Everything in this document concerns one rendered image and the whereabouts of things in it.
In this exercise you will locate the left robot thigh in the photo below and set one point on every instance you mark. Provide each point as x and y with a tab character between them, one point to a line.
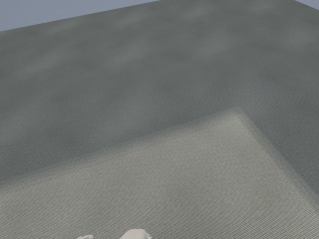
136	234

